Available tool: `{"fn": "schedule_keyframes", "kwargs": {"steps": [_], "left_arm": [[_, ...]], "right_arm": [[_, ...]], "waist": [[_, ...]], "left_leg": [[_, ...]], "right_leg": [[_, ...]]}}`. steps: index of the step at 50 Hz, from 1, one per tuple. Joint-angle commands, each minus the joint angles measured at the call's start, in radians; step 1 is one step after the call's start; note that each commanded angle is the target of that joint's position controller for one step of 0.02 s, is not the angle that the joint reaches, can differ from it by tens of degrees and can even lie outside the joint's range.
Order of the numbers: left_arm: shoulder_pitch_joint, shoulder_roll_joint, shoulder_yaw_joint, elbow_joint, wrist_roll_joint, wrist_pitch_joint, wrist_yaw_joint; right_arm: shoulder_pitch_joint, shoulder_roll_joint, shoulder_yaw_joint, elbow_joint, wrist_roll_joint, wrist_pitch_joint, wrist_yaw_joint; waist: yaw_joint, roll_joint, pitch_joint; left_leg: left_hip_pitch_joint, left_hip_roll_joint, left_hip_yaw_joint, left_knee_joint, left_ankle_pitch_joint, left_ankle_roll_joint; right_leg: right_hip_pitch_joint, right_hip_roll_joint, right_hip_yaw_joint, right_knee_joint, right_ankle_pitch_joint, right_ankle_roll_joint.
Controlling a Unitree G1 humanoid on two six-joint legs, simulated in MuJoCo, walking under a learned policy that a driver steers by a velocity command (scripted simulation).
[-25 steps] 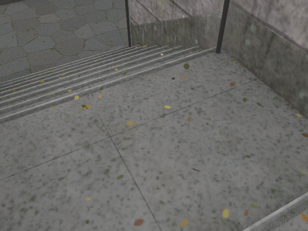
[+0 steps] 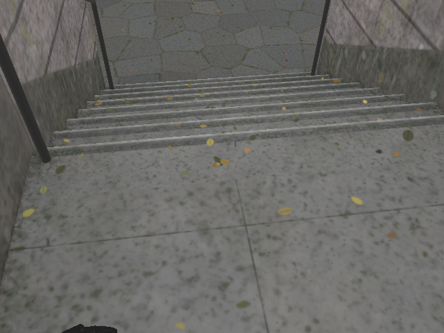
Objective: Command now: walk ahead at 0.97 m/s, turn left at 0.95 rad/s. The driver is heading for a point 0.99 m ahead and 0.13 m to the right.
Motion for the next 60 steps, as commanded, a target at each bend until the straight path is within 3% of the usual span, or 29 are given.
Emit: {"fn": "schedule_keyframes", "kwargs": {"steps": [1, 3, 6, 8, 9, 10, 11, 12, 13, 15, 18, 22, 26, 27, 28, 29, 30, 32, 36, 44, 47, 49, 50, 51, 52, 53, 54, 55, 60], "left_arm": [[-0.108, 0.057, 0.018, -0.079, -0.03, -0.01, -0.007], [-0.086, 0.075, 0.026, -0.089, -0.061, -0.021, 0.013], [0.298, 0.137, 0.074, 0.032, -0.072, -0.031, 0.038], [0.57, 0.192, 0.1, 0.133, -0.005, -0.023, 0.022], [0.603, 0.181, 0.083, 0.135, 0.026, -0.029, 0.011], [0.595, 0.303, 0.13, 0.139, 0.01, -0.036, 0.015], [0.489, 0.147, 0.097, 0.106, -0.014, -0.034, 0.022], [0.416, 0.059, 0.07, 0.09, -0.001, -0.039, 0.025], [0.428, 0.09, 0.069, 0.12, 0.021, -0.051, 0.032], [0.447, 0.022, 0.038, 0.206, -0.012, -0.086, 0.045], [0.361, 0.056, 0.04, 0.184, -0.032, -0.086, 0.044], [0.523, 0.058, 0.032, 0.222, -0.062, -0.072, 0.04], [0.569, 0.159, 0.039, 0.242, -0.037, -0.049, 0.047], [0.51, 0.181, 0.045, 0.218, -0.039, -0.045, 0.044], [0.511, 0.079, 0.027, 0.175, -0.038, -0.05, 0.037], [0.613, 0.016, 0.017, 0.16, -0.093, -0.044, 0.038], [0.504, 0.117, 0.045, 0.152, -0.082, -0.033, 0.046], [0.416, 0.061, 0.044, 0.127, -0.06, -0.023, 0.027], [0.349, -0.01, 0.047, 0.08, -0.028, 0.038, -0.005], [0.06, 0.021, 0.017, -0.073, -0.035, 0.029, -0.05], [0.229, 0.097, 0.031, -0.03, -0.029, 0.033, -0.043], [0.572, 0.162, 0.067, 0.076, -0.012, 0.027, -0.01], [0.505, 0.208, 0.091, 0.075, -0.036, 0.036, 0.019], [0.431, 0.333, 0.101, 0.031, 0.003, 0.032, 0.02], [0.439, 0.305, 0.109, -0.003, -0.027, 0.041, 0.035], [0.442, 0.154, 0.058, 0.049, 0.013, -0.005, -0.01], [0.352, 0.112, 0.047, 0.074, 0.002, -0.033, -0.02], [0.319, 0.151, 0.057, 0.095, 0.011, -0.042, -0.011], [0.172, 0.241, 0.084, -0.012, 0.007, -0.095, -0.03]], "right_arm": [[-0.031, -0.171, -0.039, -0.064, -0.01, -0.014, -0.003], [-0.013, -0.165, -0.04, -0.047, -0.049, 0.0, -0.02], [-0.032, -0.179, -0.037, -0.022, -0.059, 0.021, -0.025], [-0.076, -0.063, -0.022, -0.03, -0.034, 0.003, -0.005], [0.047, -0.006, -0.004, -0.06, 0.005, -0.008, -0.024], [0.111, -0.036, 0.008, -0.081, 0.031, -0.007, -0.039], [-0.091, -0.097, 0.005, -0.095, -0.021, -0.001, -0.041], [-0.263, -0.155, -0.017, -0.105, -0.048, 0.0, -0.019], [-0.304, -0.131, -0.013, -0.121, -0.057, -0.001, 0.007], [-0.422, -0.052, 0.012, -0.176, -0.046, 0.008, 0.045], [-0.41, -0.061, 0.023, -0.189, -0.052, 0.002, 0.055], [-0.668, -0.048, 0.058, -0.251, -0.029, 0.0, 0.057], [-0.367, -0.15, 0.026, -0.175, -0.023, -0.016, 0.012], [-0.152, -0.201, 0.003, -0.11, -0.026, -0.025, -0.006], [-0.008, -0.289, -0.024, -0.091, -0.062, -0.03, -0.024], [-0.057, -0.281, -0.027, -0.107, -0.07, -0.022, -0.019], [-0.135, -0.204, -0.022, -0.11, -0.047, -0.013, -0.014], [-0.227, -0.131, -0.012, -0.087, -0.046, -0.03, -0.007], [-0.214, -0.071, -0.004, -0.035, -0.001, -0.067, -0.004], [-0.152, -0.136, -0.009, 0.003, -0.002, -0.091, -0.027], [-0.138, -0.238, -0.03, -0.022, -0.011, -0.054, -0.057], [-0.203, -0.269, -0.04, -0.049, -0.019, -0.025, -0.053], [-0.213, -0.208, -0.038, -0.053, -0.014, -0.028, -0.036], [0.006, -0.114, -0.002, -0.135, 0.032, -0.038, -0.033], [-0.105, -0.163, 0.002, -0.143, 0.012, -0.045, -0.04], [-0.065, -0.25, -0.006, -0.144, -0.063, -0.032, 0.056], [-0.14, -0.237, -0.011, -0.168, -0.065, -0.034, 0.061], [-0.12, -0.201, 0.002, -0.19, -0.108, -0.04, 0.045], [-0.131, -0.16, 0.027, -0.194, -0.037, -0.029, 0.036]], "waist": [[-0.013, 0.088, 0.096], [-0.01, 0.145, 0.139], [0.165, 0.033, 0.013], [0.262, -0.075, -0.039], [0.16, -0.232, -0.094], [0.152, -0.492, -0.292], [0.178, -0.217, -0.17], [0.208, -0.033, 0.035], [0.189, -0.057, 0.113], [0.096, -0.017, 0.205], [0.032, -0.125, 0.134], [0.133, -0.016, 0.175], [-0.014, -0.057, -0.034], [-0.119, -0.046, -0.145], [-0.126, 0.109, -0.298], [-0.037, 0.245, -0.413], [-0.044, 0.105, -0.248], [0.028, 0.05, -0.002], [0.121, 0.091, 0.105], [0.149, 0.043, 0.162], [0.247, 0.112, 0.037], [0.397, 0.071, -0.106], [0.331, -0.149, -0.077], [0.148, -0.265, -0.32], [0.235, -0.014, -0.436], [0.237, 0.143, -0.402], [0.176, 0.15, -0.134], [0.117, 0.097, -0.114], [0.014, 0.054, -0.119]], "left_leg": [[-0.194, 0.171, -0.302, -0.095, 0.297, 0.131], [-0.119, 0.156, -0.32, -0.002, 0.324, 0.098], [-0.028, 0.106, -0.264, 0.443, 0.515, 0.092], [-0.512, -0.002, -0.134, 1.056, -0.079, 0.061], [-0.808, 0.063, -0.082, 1.25, -0.139, 0.057], [-1.03, 0.046, 0.06, 1.463, -0.076, 0.016], [-1.076, 0.175, 0.07, 1.152, 0.115, 0.027], [-0.977, 0.195, 0.041, 1.034, 0.22, 0.025], [-0.941, 0.203, 0.015, 0.998, 0.217, 0.022], [-0.803, 0.217, -0.042, 0.638, 0.375, -0.015], [-0.571, 0.206, 0.036, 0.281, 0.596, -0.053], [-0.405, 0.202, 0.251, -0.068, 0.638, -0.03], [-0.009, 0.105, 0.237, -0.202, 0.471, 0.013], [0.279, 0.18, 0.167, -0.225, 0.46, 0.032], [0.521, 0.451, -0.127, -0.248, 0.13, 0.057], [0.63, 0.668, -0.581, -0.414, -0.134, 0.12], [0.487, 0.601, -0.486, -0.47, -0.115, 0.098], [0.207, 0.525, -0.222, -0.539, 0.219, 0.064], [0.03, 0.445, 0.077, -0.622, 0.427, -0.02], [-0.002, 0.363, 0.462, -0.656, 1.181, -0.094], [0.128, 0.41, 0.457, -0.321, 1.71, -0.112], [0.009, 0.402, 0.416, 0.217, 1.519, -0.099], [-0.24, 0.181, 0.4, 0.638, 0.385, -0.125], [-0.566, 0.149, 0.213, 0.996, 0.047, -0.152], [-0.6, 0.166, 0.11, 1.004, 0.161, -0.143], [-0.608, 0.243, -0.096, 0.923, 0.197, -0.209], [-0.68, 0.267, -0.034, 0.775, 0.161, -0.218], [-0.574, 0.308, 0.004, 0.675, 0.118, -0.241], [-0.321, 0.305, 0.132, 0.379, 0.346, -0.291]], "right_leg": [[0.201, 0.063, -0.022, -0.168, -0.034, 0.0], [0.267, 0.04, 0.028, -0.338, -0.091, 0.003], [0.58, -0.004, 0.003, -0.542, 0.025, -0.012], [1.025, -0.075, 0.066, -0.262, -0.136, -0.039], [1.22, -0.195, 0.133, 0.08, 0.193, 0.002], [1.311, -0.424, 0.603, -0.149, -0.348, -0.25], [1.103, -0.347, 0.647, -0.412, -1.079, -0.249], [0.818, -0.264, 0.54, -0.474, -1.155, -0.217], [0.68, -0.26, 0.559, -0.46, -0.977, -0.227], [0.407, -0.144, 0.305, -0.48, -0.706, -0.139], [0.325, -0.084, 0.105, -0.522, -0.317, -0.153], [0.441, -0.092, 0.016, -0.678, -0.049, -0.149], [0.631, -0.1, -0.018, -0.226, 0.493, -0.159], [0.476, -0.061, -0.035, 0.031, 0.294, -0.156], [0.272, 0.025, -0.068, 0.389, -0.331, -0.163], [0.032, 0.103, -0.051, 0.672, -0.809, -0.153], [-0.059, 0.053, -0.049, 0.671, -0.697, -0.17], [-0.05, -0.002, -0.051, 0.571, -0.627, -0.16], [-0.052, -0.059, -0.066, 0.518, -0.596, -0.134], [0.147, 0.044, -0.292, 0.041, -0.198, -0.183], [0.364, 0.166, -0.337, 0.003, -0.348, -0.22], [0.752, 0.173, -0.217, -0.165, -0.309, -0.269], [0.901, 0.058, -0.057, -0.204, -0.098, -0.28], [1.241, -0.276, 0.388, -0.11, 0.565, -0.505], [1.19, -0.28, 0.464, -0.241, 0.393, -0.526], [1.072, -0.29, 0.414, -0.223, 0.31, -0.503], [0.852, -0.261, 0.345, -0.258, 0.358, -0.464], [0.656, -0.225, 0.229, -0.287, 0.508, -0.444], [0.272, -0.063, -0.01, -0.407, 0.444, -0.29]]}}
